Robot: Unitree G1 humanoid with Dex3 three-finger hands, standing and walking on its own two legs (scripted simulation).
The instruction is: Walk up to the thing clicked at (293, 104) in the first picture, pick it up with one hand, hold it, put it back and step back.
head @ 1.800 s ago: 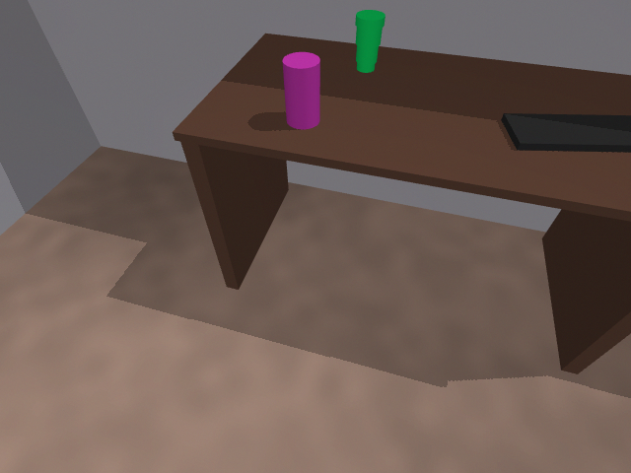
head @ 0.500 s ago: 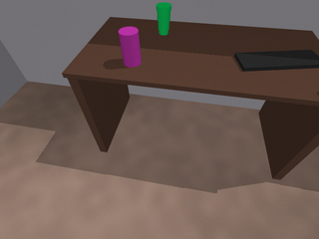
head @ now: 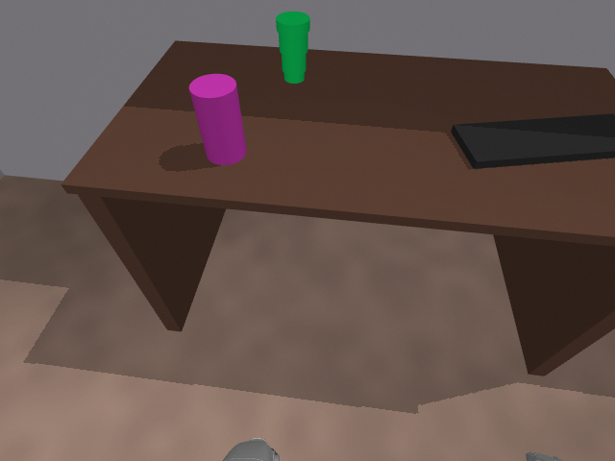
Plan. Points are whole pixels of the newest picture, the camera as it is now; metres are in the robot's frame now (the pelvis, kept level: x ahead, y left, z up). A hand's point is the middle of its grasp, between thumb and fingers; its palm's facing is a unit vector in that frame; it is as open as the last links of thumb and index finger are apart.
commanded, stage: walk up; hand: left
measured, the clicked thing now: (220, 121) +0.70 +0.23 +0.04
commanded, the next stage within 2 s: stand in 1.92 s
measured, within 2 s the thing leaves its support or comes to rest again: neither
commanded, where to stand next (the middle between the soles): +0.23 +0.05 m, yaw -5 degrees
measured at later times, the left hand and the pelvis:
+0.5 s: hand (138, 380) +0.24 +0.29 -0.12, palm faces -0.10 -0.88 -0.46, open 7.4 cm; pelvis +0.14 +0.02 +0.00, yaw -5 degrees
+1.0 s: hand (145, 358) +0.28 +0.30 -0.15, palm faces -0.09 -0.94 -0.33, open 7.4 cm; pelvis +0.18 +0.05 +0.01, yaw -5 degrees
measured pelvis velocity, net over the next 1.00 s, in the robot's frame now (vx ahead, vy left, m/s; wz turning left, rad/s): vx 0.18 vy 0.05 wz -0.10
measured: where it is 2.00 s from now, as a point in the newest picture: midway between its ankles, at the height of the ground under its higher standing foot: outside the picture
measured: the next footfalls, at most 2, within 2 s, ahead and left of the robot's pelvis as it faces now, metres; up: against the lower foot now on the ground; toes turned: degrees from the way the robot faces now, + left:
right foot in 0.38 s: +0.24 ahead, -0.10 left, +0.00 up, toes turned -5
left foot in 0.66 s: +0.24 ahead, +0.18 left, +0.00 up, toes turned -4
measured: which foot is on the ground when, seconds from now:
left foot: down 0.00-0.40, up 0.42-0.64, down 0.66-1.00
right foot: down 0.00-0.04, up 0.06-0.36, down 0.38-1.00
